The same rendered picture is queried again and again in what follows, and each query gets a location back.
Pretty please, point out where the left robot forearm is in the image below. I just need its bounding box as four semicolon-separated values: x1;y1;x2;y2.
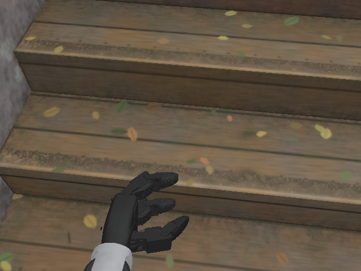
84;243;133;271

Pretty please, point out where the left robot hand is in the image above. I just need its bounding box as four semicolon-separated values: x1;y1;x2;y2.
100;171;189;253

